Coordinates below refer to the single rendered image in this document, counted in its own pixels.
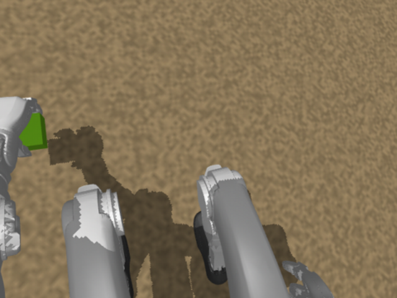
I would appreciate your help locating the left robot arm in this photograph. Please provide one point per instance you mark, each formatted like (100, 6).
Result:
(9, 221)

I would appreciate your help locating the left robot hand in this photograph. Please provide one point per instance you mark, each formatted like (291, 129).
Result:
(15, 114)

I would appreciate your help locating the right robot hand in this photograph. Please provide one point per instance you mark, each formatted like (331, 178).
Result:
(313, 285)

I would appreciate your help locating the small box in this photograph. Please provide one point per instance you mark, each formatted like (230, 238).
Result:
(34, 135)

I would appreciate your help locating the left robot foot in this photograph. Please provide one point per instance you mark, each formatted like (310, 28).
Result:
(127, 265)

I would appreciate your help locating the right robot foot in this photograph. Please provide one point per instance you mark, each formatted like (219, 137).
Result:
(216, 277)

